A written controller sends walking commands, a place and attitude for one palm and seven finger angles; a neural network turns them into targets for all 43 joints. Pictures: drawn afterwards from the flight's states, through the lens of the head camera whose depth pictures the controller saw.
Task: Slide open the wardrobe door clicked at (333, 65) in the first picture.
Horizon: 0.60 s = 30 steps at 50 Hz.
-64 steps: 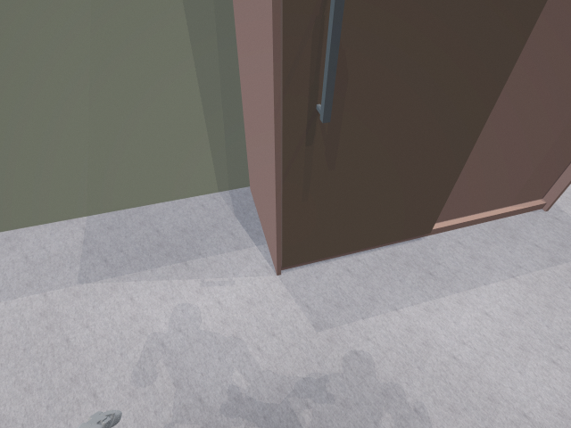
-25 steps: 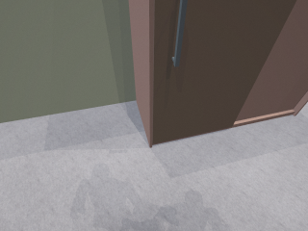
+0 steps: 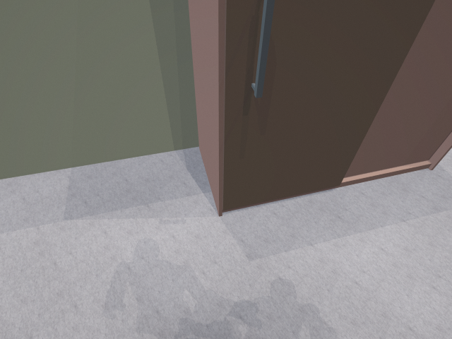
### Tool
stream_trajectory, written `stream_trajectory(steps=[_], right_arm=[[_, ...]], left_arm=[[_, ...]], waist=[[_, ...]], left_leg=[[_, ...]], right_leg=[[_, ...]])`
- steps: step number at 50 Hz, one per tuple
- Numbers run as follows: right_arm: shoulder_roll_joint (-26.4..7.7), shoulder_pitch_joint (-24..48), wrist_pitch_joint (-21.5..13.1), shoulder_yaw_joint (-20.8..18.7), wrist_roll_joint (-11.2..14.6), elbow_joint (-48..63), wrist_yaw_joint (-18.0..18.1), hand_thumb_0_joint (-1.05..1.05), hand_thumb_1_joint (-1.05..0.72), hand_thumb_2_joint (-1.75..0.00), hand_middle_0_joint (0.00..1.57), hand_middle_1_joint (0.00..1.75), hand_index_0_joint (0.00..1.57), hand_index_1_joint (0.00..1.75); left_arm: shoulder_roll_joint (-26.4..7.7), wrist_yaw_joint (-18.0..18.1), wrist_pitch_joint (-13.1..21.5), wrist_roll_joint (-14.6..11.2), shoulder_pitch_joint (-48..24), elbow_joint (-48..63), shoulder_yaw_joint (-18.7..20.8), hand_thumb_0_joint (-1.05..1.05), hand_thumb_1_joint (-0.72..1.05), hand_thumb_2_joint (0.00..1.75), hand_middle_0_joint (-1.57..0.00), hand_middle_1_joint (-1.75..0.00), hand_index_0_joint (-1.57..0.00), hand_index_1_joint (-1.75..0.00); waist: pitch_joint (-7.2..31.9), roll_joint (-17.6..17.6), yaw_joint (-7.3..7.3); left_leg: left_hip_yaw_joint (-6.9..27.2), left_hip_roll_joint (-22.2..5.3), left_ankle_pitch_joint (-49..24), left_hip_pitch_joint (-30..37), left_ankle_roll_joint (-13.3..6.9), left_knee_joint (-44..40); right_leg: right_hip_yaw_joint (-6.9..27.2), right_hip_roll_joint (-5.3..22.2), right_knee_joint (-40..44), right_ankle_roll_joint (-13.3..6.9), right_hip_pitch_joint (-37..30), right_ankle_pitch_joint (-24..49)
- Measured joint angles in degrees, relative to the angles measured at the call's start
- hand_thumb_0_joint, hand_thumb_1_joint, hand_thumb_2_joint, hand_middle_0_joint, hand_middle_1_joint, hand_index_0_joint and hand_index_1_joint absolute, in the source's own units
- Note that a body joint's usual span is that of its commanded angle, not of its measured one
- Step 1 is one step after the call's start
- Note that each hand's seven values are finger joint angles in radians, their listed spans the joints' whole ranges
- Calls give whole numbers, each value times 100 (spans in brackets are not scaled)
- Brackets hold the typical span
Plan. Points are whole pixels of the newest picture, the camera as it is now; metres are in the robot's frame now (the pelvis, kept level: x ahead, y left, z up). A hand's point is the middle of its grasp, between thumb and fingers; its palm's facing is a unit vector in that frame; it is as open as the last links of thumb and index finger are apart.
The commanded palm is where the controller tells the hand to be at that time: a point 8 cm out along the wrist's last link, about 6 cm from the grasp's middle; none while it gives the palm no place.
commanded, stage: look at it before walking up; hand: left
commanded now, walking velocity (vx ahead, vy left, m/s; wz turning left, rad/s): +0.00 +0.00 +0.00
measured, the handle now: (260, 46) +0.85 -0.05 +0.13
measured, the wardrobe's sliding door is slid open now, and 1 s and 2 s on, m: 0.00 0.00 0.00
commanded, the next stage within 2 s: walk to a spot facing it in 0.16 s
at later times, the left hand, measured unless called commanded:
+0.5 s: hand out of the picture +0.07 +0.22 -0.17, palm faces -0.07 -0.95 -0.29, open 7.4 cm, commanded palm none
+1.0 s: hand out of the picture +0.07 +0.13 -0.16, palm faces -0.24 -0.93 -0.26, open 7.4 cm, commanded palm none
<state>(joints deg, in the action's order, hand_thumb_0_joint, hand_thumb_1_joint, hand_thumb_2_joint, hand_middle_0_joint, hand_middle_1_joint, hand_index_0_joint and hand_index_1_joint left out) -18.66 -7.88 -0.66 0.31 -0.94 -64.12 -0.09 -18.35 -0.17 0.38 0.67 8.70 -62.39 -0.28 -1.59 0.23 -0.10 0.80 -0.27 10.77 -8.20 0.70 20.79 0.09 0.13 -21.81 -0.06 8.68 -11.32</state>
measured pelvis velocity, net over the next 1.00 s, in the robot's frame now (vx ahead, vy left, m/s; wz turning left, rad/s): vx -0.02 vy -0.05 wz -0.34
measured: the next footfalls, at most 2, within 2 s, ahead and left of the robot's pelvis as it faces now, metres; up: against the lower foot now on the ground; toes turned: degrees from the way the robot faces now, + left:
left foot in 1.32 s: +0.07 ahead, +0.09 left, +0.00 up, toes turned -34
right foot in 1.80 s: -0.09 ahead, -0.10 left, +0.00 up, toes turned -58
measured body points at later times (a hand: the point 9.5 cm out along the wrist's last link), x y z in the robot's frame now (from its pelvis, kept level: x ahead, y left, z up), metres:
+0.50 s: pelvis +0.00 +0.00 -0.01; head +0.02 -0.01 +0.44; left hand +0.07 +0.27 -0.15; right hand +0.06 -0.28 -0.15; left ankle +0.01 +0.13 -0.75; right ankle +0.01 -0.12 -0.75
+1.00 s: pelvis -0.02 -0.05 +0.00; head +0.01 -0.09 +0.44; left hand +0.08 +0.18 -0.14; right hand -0.02 -0.33 -0.16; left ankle +0.00 +0.14 -0.66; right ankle +0.00 -0.10 -0.75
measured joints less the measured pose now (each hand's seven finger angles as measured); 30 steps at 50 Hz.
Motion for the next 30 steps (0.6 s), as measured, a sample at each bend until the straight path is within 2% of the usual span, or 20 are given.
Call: stream_trajectory(steps=[14, 18, 26, 30], right_arm=[[4, -5, -5, 19, 11, -33, 11, 1, -91, -90, 20, 30, 20, 30], [27, 39, 11, -3, 1, 25, 44, 1, -91, -90, 20, 30, 20, 30], [376, 14, 135, -108, -15, 482, 123, 1, -91, -90, 20, 30, 20, 30], [531, -41, 161, -171, -34, 638, 114, 1, -90, -90, 20, 30, 20, 30]], left_arm=[[6, 4, -3, -4, 32, -57, 4, 1, 91, 90, -20, -30, -20, -30], [23, 20, -49, -3, 46, 1, 36, 1, 91, 90, -20, -30, -20, -30], [237, -9, -303, 19, 243, 331, 153, 1, 91, 90, -20, -30, -20, -30], [366, -66, -387, 28, 332, 514, 234, 1, 91, 90, -20, -30, -20, -30]], waist=[[-22, -18, 13], [-19, -25, 61], [-152, 72, 99], [-323, 119, 152]], left_leg=[[3, 2, 9, 64, 2, -66], [-74, -30, 57, 27, 14, 6], [-512, -145, 416, -305, 42, 645], [-827, -238, 615, -351, 89, 984]], right_leg=[[-4, 3, 47, -1, -58, -20], [72, -29, -36, -8, 21, -41], [488, -171, -965, -34, 670, -349], [185, -80, -2008, 42, 1103, -1097]])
